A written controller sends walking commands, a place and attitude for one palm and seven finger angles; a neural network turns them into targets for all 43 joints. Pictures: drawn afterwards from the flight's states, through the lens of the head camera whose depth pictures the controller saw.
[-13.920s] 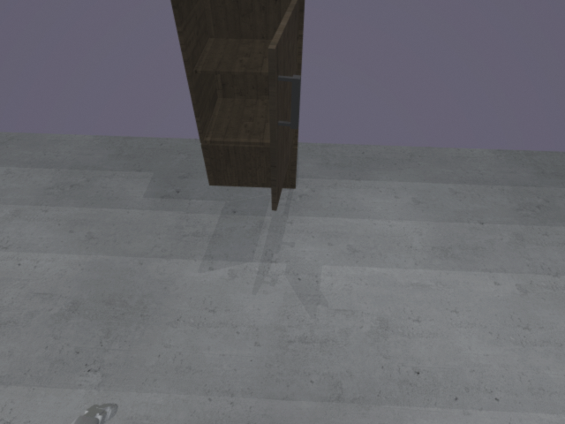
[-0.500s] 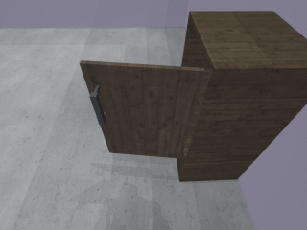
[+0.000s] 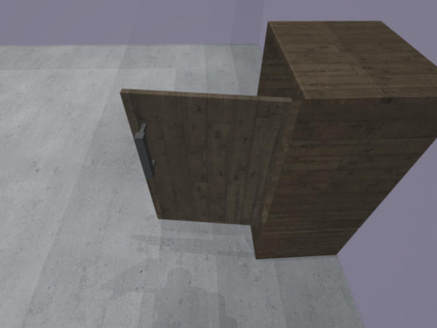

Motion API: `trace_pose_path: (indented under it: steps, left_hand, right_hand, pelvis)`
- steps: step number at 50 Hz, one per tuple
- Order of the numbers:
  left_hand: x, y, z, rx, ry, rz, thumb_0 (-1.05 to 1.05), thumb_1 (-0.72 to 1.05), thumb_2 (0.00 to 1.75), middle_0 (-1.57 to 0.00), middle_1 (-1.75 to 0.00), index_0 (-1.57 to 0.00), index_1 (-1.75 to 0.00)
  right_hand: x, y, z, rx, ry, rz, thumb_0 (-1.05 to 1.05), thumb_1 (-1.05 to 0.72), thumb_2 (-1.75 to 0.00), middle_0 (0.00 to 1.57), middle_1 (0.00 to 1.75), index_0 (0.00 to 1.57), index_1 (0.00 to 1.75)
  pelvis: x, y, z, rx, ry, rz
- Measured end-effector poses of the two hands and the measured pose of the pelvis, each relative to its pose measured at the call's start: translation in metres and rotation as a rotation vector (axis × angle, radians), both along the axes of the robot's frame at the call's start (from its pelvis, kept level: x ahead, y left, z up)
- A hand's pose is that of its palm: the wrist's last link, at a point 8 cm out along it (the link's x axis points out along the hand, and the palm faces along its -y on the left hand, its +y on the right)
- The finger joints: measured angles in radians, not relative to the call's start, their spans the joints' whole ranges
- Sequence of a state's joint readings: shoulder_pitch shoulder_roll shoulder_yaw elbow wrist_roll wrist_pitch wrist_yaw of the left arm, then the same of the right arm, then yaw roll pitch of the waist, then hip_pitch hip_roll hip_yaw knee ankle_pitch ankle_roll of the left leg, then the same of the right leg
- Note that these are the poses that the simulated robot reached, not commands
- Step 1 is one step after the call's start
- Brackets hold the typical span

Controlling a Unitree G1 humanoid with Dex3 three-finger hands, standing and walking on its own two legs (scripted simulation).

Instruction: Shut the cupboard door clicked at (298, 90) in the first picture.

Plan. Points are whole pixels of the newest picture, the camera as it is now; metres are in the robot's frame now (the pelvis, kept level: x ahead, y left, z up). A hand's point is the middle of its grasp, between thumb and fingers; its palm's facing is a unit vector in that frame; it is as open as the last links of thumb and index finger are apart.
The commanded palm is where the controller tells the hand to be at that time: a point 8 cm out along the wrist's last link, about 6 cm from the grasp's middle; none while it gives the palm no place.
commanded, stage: come to a stop and stand still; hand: left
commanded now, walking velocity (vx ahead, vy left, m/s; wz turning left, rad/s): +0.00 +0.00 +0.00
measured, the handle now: (147, 151) +0.55 +0.24 -0.06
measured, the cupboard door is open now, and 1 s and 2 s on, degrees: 83 83 83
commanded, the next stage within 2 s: look again from close up in 0.68 s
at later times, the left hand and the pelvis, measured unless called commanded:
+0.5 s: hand out of the picture +0.00 +0.17 -0.18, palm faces +0.05 -0.99 -0.16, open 7.4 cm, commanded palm none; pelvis +0.03 +0.02 +0.00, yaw +0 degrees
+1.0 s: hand out of the picture +0.04 +0.21 -0.18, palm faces +0.03 -0.97 -0.24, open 7.4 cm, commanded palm none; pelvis +0.03 +0.02 -0.01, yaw +1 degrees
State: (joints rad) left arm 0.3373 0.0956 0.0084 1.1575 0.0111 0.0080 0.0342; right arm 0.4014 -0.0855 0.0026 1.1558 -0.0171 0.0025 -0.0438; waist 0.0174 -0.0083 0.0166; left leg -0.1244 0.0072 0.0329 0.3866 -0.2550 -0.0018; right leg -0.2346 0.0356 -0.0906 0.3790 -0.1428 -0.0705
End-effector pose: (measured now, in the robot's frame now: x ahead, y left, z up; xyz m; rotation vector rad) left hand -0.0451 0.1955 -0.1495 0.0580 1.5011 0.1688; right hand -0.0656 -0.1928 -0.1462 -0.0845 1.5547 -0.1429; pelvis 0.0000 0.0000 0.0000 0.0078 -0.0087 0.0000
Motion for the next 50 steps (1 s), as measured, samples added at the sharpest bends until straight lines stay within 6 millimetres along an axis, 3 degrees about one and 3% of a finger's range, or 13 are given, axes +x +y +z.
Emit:
trace_pose_path:
  steps: [6,22,40,50]
  left_hand:
    - [0.01,0.003,0.0,-0.003,-0.016,-0.007,0.0,0.91,0.9,-0.2,-0.3,-0.19,-0.3]
    - [0.041,0.02,0.0,0.022,-0.053,-0.032,0.01,0.92,0.9,-0.2,-0.3,-0.19,-0.3]
    - [0.052,0.027,-0.001,0.019,-0.043,-0.045,0.01,0.92,0.9,-0.2,-0.3,-0.19,-0.3]
    - [0.081,0.057,0.005,0.11,-0.152,-0.075,0.01,0.91,0.9,-0.2,-0.3,-0.2,-0.3]
  right_hand:
    - [0.008,0.007,-0.001,0.0,-0.015,-0.001,0.0,-0.91,-0.9,0.2,0.3,0.2,0.3]
    - [0.059,0.017,-0.004,0.003,-0.113,0.013,0.0,-0.91,-0.9,0.2,0.3,0.2,0.3]
    - [0.069,0.009,-0.001,-0.029,-0.091,0.029,0.0,-0.91,-0.9,0.2,0.3,0.2,0.3]
    - [0.105,-0.009,-0.011,-0.051,-0.212,0.051,0.01,-0.91,-0.9,0.2,0.3,0.2,0.3]
  pelvis:
    - [0.006,0.006,0.0,0.0,-0.001,-0.001]
    - [0.024,0.015,0.0,-0.006,-0.005,-0.005]
    - [0.034,0.019,-0.001,-0.006,-0.006,0.002]
    - [0.034,0.022,-0.009,-0.01,-0.001,0.011]
